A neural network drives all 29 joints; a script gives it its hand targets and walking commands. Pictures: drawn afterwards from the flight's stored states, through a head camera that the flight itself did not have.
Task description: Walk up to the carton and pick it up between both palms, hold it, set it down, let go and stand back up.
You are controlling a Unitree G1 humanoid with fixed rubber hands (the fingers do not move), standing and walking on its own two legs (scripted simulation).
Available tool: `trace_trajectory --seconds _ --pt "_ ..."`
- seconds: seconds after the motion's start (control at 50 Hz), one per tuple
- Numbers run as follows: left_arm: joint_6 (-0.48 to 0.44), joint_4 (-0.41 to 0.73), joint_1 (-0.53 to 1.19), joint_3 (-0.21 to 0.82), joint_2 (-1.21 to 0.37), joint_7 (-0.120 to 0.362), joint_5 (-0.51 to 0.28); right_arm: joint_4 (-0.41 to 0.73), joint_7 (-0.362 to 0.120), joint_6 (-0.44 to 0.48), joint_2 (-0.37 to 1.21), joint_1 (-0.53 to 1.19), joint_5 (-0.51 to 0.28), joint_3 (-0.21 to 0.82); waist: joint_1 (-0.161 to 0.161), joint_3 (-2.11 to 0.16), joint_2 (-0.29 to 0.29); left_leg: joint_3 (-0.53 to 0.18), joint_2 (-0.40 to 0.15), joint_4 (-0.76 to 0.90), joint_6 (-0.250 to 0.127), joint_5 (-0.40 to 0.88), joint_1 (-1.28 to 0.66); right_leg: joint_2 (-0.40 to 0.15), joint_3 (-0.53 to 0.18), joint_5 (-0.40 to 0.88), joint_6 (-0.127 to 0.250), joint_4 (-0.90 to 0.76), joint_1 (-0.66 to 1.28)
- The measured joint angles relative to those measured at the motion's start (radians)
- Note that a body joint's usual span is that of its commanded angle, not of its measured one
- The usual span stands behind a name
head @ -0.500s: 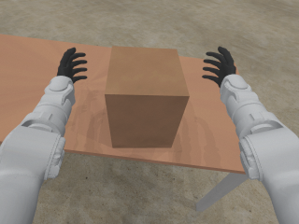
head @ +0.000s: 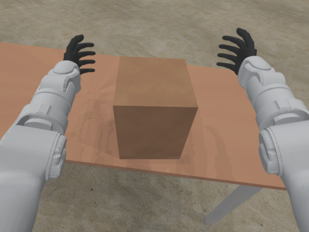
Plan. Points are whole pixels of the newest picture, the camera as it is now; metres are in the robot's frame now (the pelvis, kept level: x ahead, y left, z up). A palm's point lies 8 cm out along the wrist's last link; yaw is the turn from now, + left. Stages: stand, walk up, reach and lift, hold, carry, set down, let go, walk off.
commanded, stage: set down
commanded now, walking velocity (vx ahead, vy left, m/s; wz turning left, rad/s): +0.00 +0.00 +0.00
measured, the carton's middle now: (151, 110) +0.50 +0.05 +0.04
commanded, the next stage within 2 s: none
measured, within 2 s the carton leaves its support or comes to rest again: neither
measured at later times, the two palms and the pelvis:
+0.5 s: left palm (73, 101) +0.40 +0.24 +0.15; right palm (237, 105) +0.43 -0.17 +0.16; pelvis -0.01 -0.01 +0.00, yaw +1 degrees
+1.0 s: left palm (71, 140) +0.33 +0.23 +0.08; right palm (233, 147) +0.36 -0.17 +0.08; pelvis -0.02 +0.00 +0.00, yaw +1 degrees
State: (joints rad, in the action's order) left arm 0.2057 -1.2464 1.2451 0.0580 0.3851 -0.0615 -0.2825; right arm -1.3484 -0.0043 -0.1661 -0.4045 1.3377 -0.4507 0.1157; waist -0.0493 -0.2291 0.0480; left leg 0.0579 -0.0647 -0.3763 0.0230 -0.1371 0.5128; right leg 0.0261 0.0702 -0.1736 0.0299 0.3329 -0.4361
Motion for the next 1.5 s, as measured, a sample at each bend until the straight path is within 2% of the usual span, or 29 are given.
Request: trace_trajectory --seconds 0.14,0.3,0.38,0.5,0.6,0.68,0.8,0.98,1.08,1.2,1.34,1.42,1.5 --pt "0.050 0.110 -0.062 -0.027 0.030 0.006 0.012 0.052 0.007 -0.056 -0.003 -0.059 -0.038 0.029 -0.003 0.033 -0.007 -0.003 -0.001 0.020 0.006 0.002 -0.067 0.004 -0.003 -0.004 0.005 -0.011 0.062" --pt "0.036 0.158 -0.173 -0.033 0.022 0.055 0.008 0.199 0.043 -0.053 0.043 -0.236 -0.001 0.015 0.019 0.075 -0.028 -0.021 0.007 0.040 0.007 0.016 -0.112 0.001 0.008 0.000 0.005 -0.022 0.111" --pt "0.015 0.250 -0.294 -0.071 -0.018 0.053 0.042 0.312 0.055 -0.015 0.070 -0.356 0.017 -0.004 0.014 0.075 -0.032 -0.015 0.007 0.042 0.006 0.017 -0.122 0.001 -0.001 0.001 0.004 -0.020 0.115" --pt "0.033 0.432 -0.453 -0.137 -0.061 0.036 0.088 0.452 0.080 0.007 0.098 -0.483 0.055 -0.036 0.011 0.072 -0.028 -0.014 0.007 0.040 0.006 0.015 -0.143 0.002 -0.008 -0.001 0.003 -0.015 0.134" --pt "0.074 0.480 -0.461 -0.161 -0.056 0.023 0.099 0.452 0.082 -0.016 0.091 -0.473 0.053 -0.039 0.005 0.106 -0.019 -0.017 0.007 0.035 0.006 0.018 -0.177 0.003 -0.009 0.001 0.006 -0.009 0.168" --pt "0.080 0.472 -0.476 -0.153 -0.061 0.027 0.104 0.414 0.075 -0.028 0.094 -0.486 0.050 -0.033 0.001 0.123 -0.012 -0.024 0.010 0.037 0.005 0.022 -0.203 0.002 -0.006 0.004 0.006 -0.011 0.196" --pt "0.017 0.392 -0.504 -0.109 -0.079 0.008 0.089 0.391 0.053 0.000 0.130 -0.534 0.093 -0.076 0.005 0.127 -0.004 -0.030 0.015 0.016 0.001 0.017 -0.192 -0.002 -0.004 -0.007 0.004 0.016 0.184" --pt "-0.144 0.522 -0.750 -0.166 -0.177 0.018 0.183 0.440 0.039 0.189 0.185 -0.773 0.136 -0.095 0.019 0.119 -0.014 -0.030 0.021 0.006 -0.003 -0.004 -0.224 -0.006 -0.011 -0.016 -0.004 0.007 0.224" --pt "-0.140 0.622 -0.833 -0.162 -0.184 -0.003 0.171 0.538 0.026 0.217 0.161 -0.856 0.140 -0.107 0.016 0.129 -0.034 -0.022 0.023 0.003 -0.007 -0.010 -0.243 -0.008 -0.022 -0.021 -0.006 0.015 0.237" --pt "-0.097 0.688 -0.878 -0.164 -0.192 0.020 0.172 0.606 0.016 0.197 0.127 -0.909 0.123 -0.062 0.013 0.162 -0.028 -0.018 0.024 0.039 -0.005 0.005 -0.305 -0.006 -0.030 -0.014 -0.004 -0.004 0.289" --pt "-0.187 0.719 -1.048 -0.182 -0.244 0.042 0.240 0.658 0.011 0.272 0.191 -1.088 0.147 -0.043 0.003 0.195 0.010 -0.021 0.020 0.062 0.004 0.007 -0.370 0.000 -0.033 -0.018 0.005 -0.016 0.348" --pt "-0.248 0.688 -1.125 -0.160 -0.245 0.011 0.230 0.682 0.009 0.290 0.245 -1.173 0.199 -0.078 0.001 0.210 0.021 -0.024 0.023 0.032 0.004 -0.006 -0.347 -0.002 -0.032 -0.038 0.006 0.025 0.321" --pt "-0.320 0.709 -1.137 -0.116 -0.216 -0.038 0.177 0.754 0.012 0.309 0.267 -1.193 0.248 -0.116 0.013 0.214 0.014 -0.030 0.029 -0.007 0.001 -0.018 -0.286 -0.008 -0.031 -0.053 0.003 0.069 0.260"
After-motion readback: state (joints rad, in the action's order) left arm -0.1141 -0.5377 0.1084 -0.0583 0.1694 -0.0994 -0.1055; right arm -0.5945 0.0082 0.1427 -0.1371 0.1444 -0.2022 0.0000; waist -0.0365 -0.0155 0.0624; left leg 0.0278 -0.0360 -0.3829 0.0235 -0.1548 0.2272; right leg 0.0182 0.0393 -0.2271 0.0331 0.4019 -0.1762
